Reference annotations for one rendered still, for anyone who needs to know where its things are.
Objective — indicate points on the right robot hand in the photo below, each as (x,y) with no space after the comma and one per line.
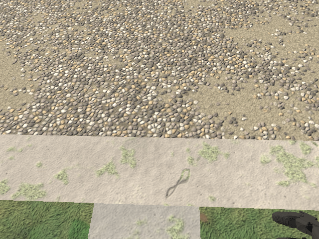
(302,221)

